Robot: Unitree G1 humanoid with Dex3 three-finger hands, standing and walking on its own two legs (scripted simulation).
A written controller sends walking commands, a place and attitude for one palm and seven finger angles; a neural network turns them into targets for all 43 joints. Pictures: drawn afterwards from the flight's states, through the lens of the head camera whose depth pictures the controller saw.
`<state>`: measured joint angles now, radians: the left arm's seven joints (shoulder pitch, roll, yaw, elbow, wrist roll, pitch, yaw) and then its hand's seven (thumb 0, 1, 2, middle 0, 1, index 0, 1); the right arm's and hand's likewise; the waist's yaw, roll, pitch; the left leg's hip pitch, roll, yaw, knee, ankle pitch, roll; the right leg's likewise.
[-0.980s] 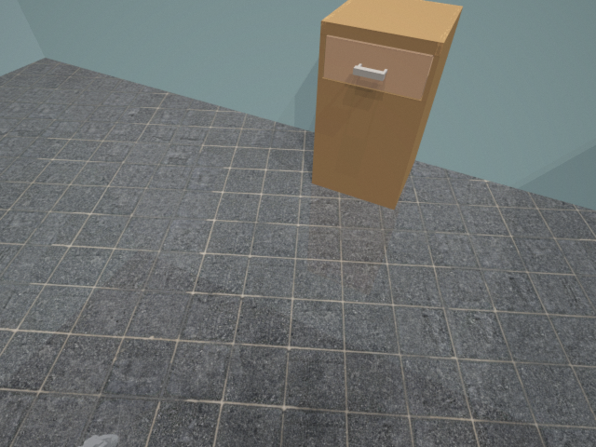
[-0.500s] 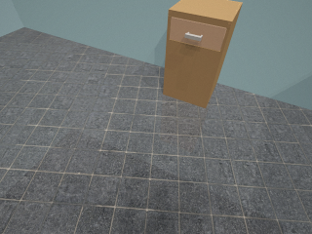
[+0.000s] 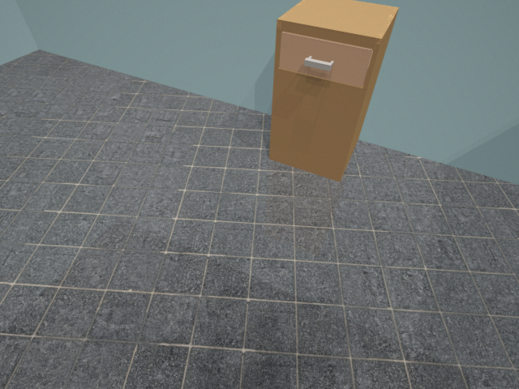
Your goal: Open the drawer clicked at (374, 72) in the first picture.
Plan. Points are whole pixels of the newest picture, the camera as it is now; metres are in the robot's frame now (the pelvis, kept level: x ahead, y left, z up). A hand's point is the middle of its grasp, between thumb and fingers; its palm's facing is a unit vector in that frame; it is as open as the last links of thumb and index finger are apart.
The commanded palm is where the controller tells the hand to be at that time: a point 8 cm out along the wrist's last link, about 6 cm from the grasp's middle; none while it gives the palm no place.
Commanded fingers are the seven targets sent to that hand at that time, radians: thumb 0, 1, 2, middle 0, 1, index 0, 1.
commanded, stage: look at it before walking up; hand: left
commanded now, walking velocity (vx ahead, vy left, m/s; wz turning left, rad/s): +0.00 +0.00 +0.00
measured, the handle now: (319, 62) +1.41 -0.18 -0.12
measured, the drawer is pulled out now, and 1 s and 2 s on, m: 0.00 0.00 0.00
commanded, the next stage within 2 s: walk to a spot facing it in 0.46 s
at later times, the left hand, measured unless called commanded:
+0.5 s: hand out of the picture +0.07 +0.25 -0.16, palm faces -0.02 -0.94 -0.33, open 7.4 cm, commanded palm none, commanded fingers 0.00 0.90 0.90 -0.20 -0.30 -0.20 -0.30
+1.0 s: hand out of the picture +0.08 +0.18 -0.19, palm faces -0.07 -0.99 -0.15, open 7.4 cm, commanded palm none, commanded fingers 0.00 0.90 0.90 -0.20 -0.30 -0.20 -0.30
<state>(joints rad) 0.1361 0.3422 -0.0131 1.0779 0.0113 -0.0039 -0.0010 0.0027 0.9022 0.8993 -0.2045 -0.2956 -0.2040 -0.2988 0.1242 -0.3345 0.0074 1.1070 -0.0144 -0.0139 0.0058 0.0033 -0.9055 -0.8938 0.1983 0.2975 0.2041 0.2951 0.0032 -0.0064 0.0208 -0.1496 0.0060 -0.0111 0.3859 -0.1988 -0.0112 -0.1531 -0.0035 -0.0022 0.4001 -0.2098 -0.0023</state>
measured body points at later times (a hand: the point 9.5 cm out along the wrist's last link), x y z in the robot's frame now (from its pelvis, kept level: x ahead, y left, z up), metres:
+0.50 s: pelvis +0.00 +0.00 +0.00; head +0.01 +0.00 +0.45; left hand +0.07 +0.30 -0.13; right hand +0.09 -0.29 -0.13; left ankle +0.01 +0.13 -0.74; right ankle +0.01 -0.12 -0.74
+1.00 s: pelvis +0.10 +0.01 -0.01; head +0.11 +0.02 +0.44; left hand +0.09 +0.24 -0.18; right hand +0.01 -0.21 -0.16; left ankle +0.01 +0.13 -0.74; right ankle +0.06 -0.10 -0.69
